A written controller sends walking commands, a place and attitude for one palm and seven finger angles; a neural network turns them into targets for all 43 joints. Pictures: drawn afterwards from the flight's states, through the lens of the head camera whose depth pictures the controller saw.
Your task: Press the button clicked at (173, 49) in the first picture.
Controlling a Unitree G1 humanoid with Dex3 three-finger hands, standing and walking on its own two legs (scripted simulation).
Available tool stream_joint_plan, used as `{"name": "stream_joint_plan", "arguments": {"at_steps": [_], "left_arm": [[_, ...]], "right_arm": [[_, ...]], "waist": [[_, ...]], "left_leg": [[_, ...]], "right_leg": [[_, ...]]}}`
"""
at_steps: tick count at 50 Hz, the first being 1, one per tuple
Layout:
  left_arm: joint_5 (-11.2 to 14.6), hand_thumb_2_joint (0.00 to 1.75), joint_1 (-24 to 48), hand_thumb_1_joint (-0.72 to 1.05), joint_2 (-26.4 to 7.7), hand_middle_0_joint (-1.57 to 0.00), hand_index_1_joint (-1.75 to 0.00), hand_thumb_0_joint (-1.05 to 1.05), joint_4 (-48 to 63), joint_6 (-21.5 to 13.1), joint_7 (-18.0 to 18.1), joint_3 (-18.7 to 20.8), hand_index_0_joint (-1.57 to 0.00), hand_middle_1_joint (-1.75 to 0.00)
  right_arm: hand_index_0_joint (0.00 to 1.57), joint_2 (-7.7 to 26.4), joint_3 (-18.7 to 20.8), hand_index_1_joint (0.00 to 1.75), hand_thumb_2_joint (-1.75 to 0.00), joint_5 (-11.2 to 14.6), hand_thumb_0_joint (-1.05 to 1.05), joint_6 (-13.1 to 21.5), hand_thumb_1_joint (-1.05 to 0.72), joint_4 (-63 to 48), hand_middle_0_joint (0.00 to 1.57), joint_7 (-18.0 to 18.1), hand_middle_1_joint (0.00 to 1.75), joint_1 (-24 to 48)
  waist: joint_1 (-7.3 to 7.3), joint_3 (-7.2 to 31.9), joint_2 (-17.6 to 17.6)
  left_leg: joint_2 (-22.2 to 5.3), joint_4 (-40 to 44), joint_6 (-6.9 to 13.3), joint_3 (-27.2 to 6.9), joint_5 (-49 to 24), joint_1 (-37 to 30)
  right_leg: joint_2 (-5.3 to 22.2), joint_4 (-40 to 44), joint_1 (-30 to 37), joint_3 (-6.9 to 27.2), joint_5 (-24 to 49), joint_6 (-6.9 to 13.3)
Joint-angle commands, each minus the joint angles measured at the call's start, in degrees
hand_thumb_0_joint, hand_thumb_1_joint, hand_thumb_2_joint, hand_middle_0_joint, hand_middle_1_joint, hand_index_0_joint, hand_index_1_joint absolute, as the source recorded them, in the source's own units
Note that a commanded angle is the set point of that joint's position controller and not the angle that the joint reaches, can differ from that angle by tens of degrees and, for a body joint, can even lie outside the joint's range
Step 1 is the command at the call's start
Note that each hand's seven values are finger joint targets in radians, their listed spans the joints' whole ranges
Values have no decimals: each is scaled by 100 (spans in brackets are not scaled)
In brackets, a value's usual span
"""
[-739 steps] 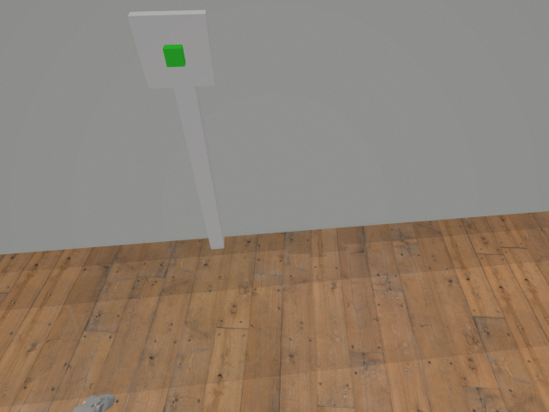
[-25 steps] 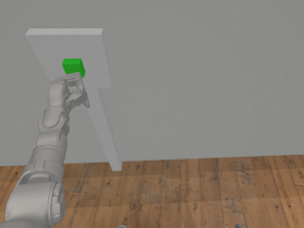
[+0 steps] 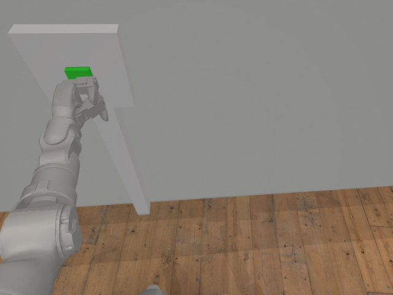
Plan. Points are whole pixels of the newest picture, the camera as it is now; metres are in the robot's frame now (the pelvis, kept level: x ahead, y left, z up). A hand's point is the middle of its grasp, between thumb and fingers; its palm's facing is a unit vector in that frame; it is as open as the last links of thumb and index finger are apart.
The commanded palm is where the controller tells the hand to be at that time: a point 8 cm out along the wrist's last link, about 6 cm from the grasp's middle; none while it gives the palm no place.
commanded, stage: press the button with the knuckle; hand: left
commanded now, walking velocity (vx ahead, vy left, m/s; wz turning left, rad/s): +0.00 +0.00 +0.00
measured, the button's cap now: (82, 75) +0.52 +0.21 +0.15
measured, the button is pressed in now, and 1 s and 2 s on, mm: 12 5 0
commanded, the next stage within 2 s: hold the button down briefly in 0.22 s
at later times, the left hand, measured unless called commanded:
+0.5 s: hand (100, 103) +0.48 +0.18 +0.12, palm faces +0.02 -1.00 -0.02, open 3.4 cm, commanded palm +0.49 +0.23 +0.12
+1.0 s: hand (100, 106) +0.47 +0.18 +0.12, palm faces +0.03 -1.00 +0.00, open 3.4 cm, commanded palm +0.44 +0.23 +0.12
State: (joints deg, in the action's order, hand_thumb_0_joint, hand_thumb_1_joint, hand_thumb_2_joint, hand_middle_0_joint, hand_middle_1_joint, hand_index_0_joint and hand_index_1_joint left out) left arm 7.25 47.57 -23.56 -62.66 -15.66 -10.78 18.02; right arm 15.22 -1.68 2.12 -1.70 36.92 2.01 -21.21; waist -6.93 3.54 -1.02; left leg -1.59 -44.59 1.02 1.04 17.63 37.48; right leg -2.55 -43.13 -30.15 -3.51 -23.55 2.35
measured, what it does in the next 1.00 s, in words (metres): stands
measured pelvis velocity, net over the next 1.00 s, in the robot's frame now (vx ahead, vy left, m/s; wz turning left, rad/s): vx -0.03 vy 0.02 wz -0.01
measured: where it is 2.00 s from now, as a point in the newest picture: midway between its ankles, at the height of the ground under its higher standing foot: outside the picture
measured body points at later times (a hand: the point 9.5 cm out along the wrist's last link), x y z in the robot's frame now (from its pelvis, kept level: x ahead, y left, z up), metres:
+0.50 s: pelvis -0.03 +0.00 -0.01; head +0.05 +0.02 +0.43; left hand +0.47 +0.23 +0.12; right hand -0.03 -0.27 -0.12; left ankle +0.04 +0.11 -0.71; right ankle -0.02 -0.09 -0.71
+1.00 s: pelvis -0.03 +0.02 -0.01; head +0.04 +0.03 +0.43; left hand +0.46 +0.23 +0.12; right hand -0.02 -0.25 -0.12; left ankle +0.04 +0.11 -0.71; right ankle -0.02 -0.09 -0.71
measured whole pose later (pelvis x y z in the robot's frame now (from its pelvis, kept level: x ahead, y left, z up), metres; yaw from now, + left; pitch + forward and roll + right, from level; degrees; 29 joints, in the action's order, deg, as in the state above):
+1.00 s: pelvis -0.03 +0.02 -0.01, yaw -1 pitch +12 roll -3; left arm 6.1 53.0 -24.5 -66.7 -16.9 -7.3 17.5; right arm 15.8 -2.2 0.7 2.2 36.4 0.9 -24.7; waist -8.6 4.3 -1.6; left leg -1.3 -49.0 2.2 0.7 16.6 45.0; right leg -2.5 -47.5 -37.6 -3.4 -22.4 1.3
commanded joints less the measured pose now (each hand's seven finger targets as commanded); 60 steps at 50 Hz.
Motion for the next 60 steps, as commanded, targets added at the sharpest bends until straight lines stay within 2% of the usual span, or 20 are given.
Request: {"name": "stream_joint_plan", "arguments": {"at_steps": [1, 5, 6, 7, 8, 16, 20, 26, 28, 30, 32, 34, 38, 41, 44, 49, 53, 54, 56, 60], "left_arm": [[64, 90, 3221, 90, -1435, -130, -150, 0, 966, -332, 226, 199, -130, -150], [63, 90, 3510, 90, -1335, -130, -150, 0, 815, -371, 283, 88, -130, -150], [49, 90, 3735, 90, -1443, -130, -150, 0, 813, -396, 307, 157, -130, -150], [31, 90, 3848, 90, -1529, -130, -150, 0, 848, -420, 324, 183, -130, -150], [12, 90, 3756, 90, -1599, -130, -150, 0, 692, -412, 340, 231, -130, -150], [-57, 90, 4373, 90, -1627, -130, -150, 0, 425, -441, 384, -22, -130, -150], [-13, 90, 4434, 90, -1666, -130, -150, 0, 295, -386, 377, -58, -130, -150], [30, 90, 4416, 90, -1835, -130, -150, 0, 86, -284, 344, -16, -130, -150], [23, 90, 4476, 90, -1919, -130, -150, 0, 160, -277, 356, 29, -130, -150], [34, 90, 4498, 90, -1747, -130, -150, 0, 160, -245, 367, -87, -130, -150], [19, 90, 4459, 90, -1861, -130, -150, 0, 116, -244, 399, 33, -130, -150], [1, 90, 4343, 90, -1907, -130, -150, 0, 56, -210, 421, 87, -130, -150], [-69, 90, 4366, 90, -1844, -130, -150, 0, 140, -231, 452, 90, -130, -150], [-79, 90, 4083, 90, -1904, -130, -150, 0, 153, -248, 472, 276, -130, -150], [-76, 90, 3784, 90, -1572, -130, -150, 0, 492, -327, 474, 143, -130, -150], [9, 90, 3106, 90, -1210, -130, -150, 0, 1058, -420, 493, 71, -130, -150], [54, 90, 2410, 90, -1174, -130, -150, 0, 1583, -429, 502, 173, -130, -150], [89, 90, 2186, 90, -982, -130, -150, 0, 1666, -384, 477, 51, -130, -150], [156, 90, 1962, 90, -949, -130, -150, 0, 1902, -345, 472, 54, -130, -150], [263, 90, 1382, 90, -657, -130, -150, 0, 2701, -313, 444, -112, -130, -150]], "right_arm": [[20, 947, 349, 30, -90, -35, 0, 185, -90, -370, 20, 31, 30, -580], [20, 981, 354, 30, -90, -39, 0, 222, -90, -323, 20, 27, 30, -625], [20, 1001, 362, 30, -90, -56, 0, 230, -90, -278, 20, 32, 30, -674], [20, 1009, 364, 30, -90, -46, 0, 245, -90, -269, 20, 29, 30, -674], [20, 1014, 359, 30, -90, -50, 0, 245, -90, -259, 20, 31, 30, -700], [20, 1090, 297, 30, -90, -54, 0, 385, -90, -182, 20, 62, 30, -801], [20, 1135, 268, 30, -90, -49, 0, 488, -90, -165, 20, 77, 30, -829], [20, 1172, 227, 30, -90, -27, 0, 597, -90, -165, 20, 113, 30, -884], [20, 1194, 240, 30, -90, -28, 0, 628, -90, -161, 20, 120, 30, -898], [20, 1169, 227, 30, -90, -35, 0, 654, -90, -171, 20, 104, 30, -909], [20, 1193, 239, 30, -90, -43, 0, 671, -90, -184, 20, 104, 30, -932], [20, 1188, 245, 30, -90, -56, 0, 670, -90, -216, 20, 94, 30, -922], [20, 1156, 266, 30, -90, -86, 0, 658, -90, -269, 20, 49, 30, -915], [20, 1171, 289, 30, -90, -125, 0, 639, -90, -323, 20, 13, 30, -948], [20, 1114, 323, 30, -90, -138, 0, 620, -90, -422, 20, -31, 30, -860], [20, 1071, 365, 30, -90, -120, 0, 569, -90, -591, 20, -84, 30, -734], [20, 1019, 401, 30, -90, -73, 0, 501, -90, -691, 20, -86, 30, -613], [20, 993, 392, 30, -90, -48, 0, 489, -90, -745, 20, -88, 30, -548], [20, 980, 389, 30, -90, -30, 0, 472, -90, -772, 20, -85, 30, -479], [20, 909, 412, 30, -90, 28, 0, 474, -90, -882, 20, -81, 30, -247]], "waist": [[-230, 1847, -149], [-337, 1845, -209], [-398, 1874, -75], [-381, 1967, -236], [-361, 1928, -142], [-619, 1727, -306], [-630, 1726, -385], [-664, 1590, -170], [-653, 1672, -290], [-657, 1662, -452], [-653, 1700, -259], [-625, 1697, -184], [-566, 1752, -409], [-458, 1845, -254], [-303, 2047, -577], [-121, 2131, -422], [99, 2222, -315], [107, 2110, -310], [136, 1965, -182], [230, 1980, -238]], "left_leg": [[107, 275, 201, -311, -870, -1740], [84, 290, 191, -355, -591, -1719], [79, 256, 206, -384, -580, -1680], [78, 259, 202, -362, -529, -1706], [85, 258, 200, -377, -450, -1600], [56, 275, 211, -447, 315, -1262], [38, 329, 192, -492, 689, -1183], [29, 299, 218, -451, 929, -745], [10, 317, 206, -467, 958, -828], [12, 327, 189, -493, 984, -915], [9, 304, 206, -497, 983, -845], [35, 265, 211, -474, 995, -731], [51, 266, 183, -514, 972, -863], [52, 254, 185, -560, 778, -958], [28, 302, 129, -588, 568, -1390], [3, 357, 118, -560, 231, -1715], [11, 370, 117, -473, -283, -1891], [20, 384, 121, -439, -360, -1918], [28, 406, 132, -421, -414, -1887], [40, 442, 130, -355, -807, -2169]], "right_leg": [[-11, 761, -312, 377, 1440, -200], [-28, 775, -547, 360, 1086, -214], [-29, 762, -541, 366, 1078, -217], [-24, 778, -562, 406, 1028, -234], [-31, 775, -523, 398, 952, -225], [-16, 807, -914, 434, 247, -240], [-9, 798, -1059, 414, -66, -243], [2, 821, -948, 478, -303, -264], [7, 781, -1041, 442, -316, -267], [-4, 751, -1158, 407, -314, -252], [-6, 744, -1121, 407, -322, -261], [-3, 740, -1061, 418, -370, -257], [-8, 651, -1168, 358, -321, -219], [-22, 602, -1110, 303, -177, -188], [-41, 533, -1195, 231, -35, -151], [-90, 523, -1033, 159, 182, -130], [-122, 534, -644, 138, 560, -101], [-132, 571, -613, 141, 647, -99], [-139, 618, -467, 149, 736, -92], [-147, 646, -265, 155, 1167, -92]]}}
